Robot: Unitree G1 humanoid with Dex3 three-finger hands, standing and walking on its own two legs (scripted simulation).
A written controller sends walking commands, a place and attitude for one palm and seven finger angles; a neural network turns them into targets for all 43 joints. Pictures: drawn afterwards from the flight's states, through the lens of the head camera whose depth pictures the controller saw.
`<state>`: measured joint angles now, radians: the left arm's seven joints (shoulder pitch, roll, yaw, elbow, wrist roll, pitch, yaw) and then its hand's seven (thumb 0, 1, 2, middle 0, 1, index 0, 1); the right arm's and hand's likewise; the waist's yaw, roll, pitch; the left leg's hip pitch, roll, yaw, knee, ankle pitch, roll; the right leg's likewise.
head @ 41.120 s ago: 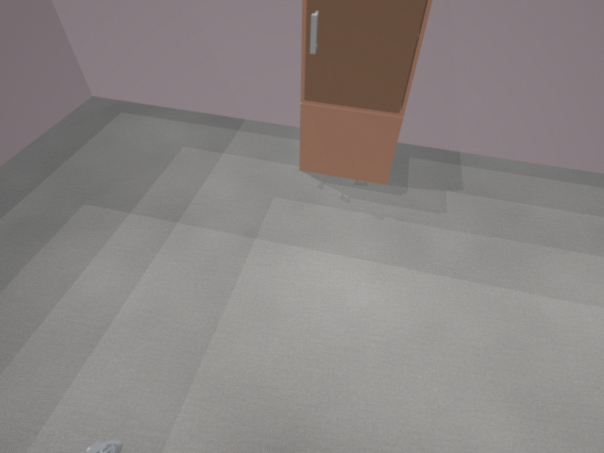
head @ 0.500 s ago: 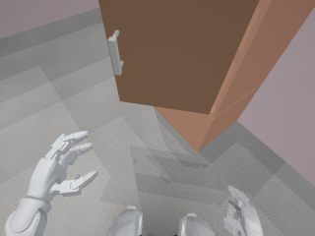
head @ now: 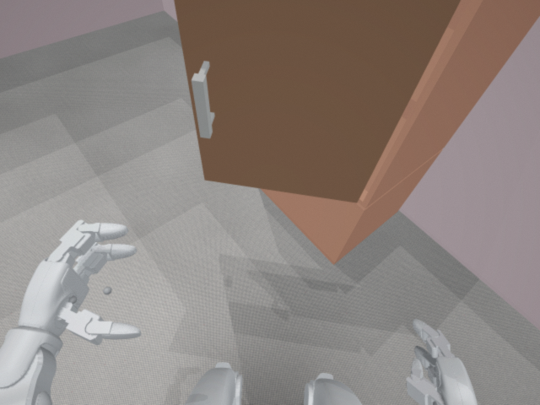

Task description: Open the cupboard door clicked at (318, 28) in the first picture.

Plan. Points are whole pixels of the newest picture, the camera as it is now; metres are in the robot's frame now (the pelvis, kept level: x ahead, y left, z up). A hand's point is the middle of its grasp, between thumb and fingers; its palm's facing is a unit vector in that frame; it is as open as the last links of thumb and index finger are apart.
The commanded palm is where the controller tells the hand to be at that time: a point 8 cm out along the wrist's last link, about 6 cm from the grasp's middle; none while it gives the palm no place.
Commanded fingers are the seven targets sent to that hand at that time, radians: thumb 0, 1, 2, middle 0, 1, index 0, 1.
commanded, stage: raise the hand with hooked fingers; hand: left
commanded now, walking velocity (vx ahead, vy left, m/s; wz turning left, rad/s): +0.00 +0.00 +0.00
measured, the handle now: (205, 101) +0.64 +0.17 +0.04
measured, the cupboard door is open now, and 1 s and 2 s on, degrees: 43 43 43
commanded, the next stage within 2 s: move the hooked fingers beside the handle in 0.92 s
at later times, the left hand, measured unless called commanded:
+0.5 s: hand (78, 253) +0.29 +0.28 +0.06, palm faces -0.06 -1.00 -0.05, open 13.9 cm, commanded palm +0.27 +0.32 +0.06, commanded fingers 0.00 -0.50 0.30 -0.30 -1.20 -0.30 -1.20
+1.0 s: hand (83, 259) +0.29 +0.27 +0.05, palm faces -0.06 -1.00 -0.04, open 14.0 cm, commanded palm +0.27 +0.32 +0.06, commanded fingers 0.00 -0.50 0.30 -0.30 -1.20 -0.30 -1.20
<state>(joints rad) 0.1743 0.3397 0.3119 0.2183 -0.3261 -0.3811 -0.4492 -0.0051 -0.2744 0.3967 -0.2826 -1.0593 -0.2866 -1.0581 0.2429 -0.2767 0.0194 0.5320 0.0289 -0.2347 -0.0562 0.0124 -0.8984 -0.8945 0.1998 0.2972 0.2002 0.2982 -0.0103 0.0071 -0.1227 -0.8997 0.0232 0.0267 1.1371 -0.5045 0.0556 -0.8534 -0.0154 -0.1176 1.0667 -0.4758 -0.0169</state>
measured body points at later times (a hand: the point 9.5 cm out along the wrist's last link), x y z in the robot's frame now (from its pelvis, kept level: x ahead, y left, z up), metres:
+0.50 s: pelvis +0.01 +0.00 +0.01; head +0.09 +0.03 +0.45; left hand +0.29 +0.33 +0.06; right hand +0.16 -0.25 -0.07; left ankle +0.03 +0.08 -0.66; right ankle +0.03 -0.12 -0.66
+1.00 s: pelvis +0.00 +0.00 +0.01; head +0.08 +0.02 +0.45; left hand +0.28 +0.32 +0.06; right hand +0.16 -0.25 -0.07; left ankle +0.03 +0.08 -0.66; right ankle +0.03 -0.12 -0.66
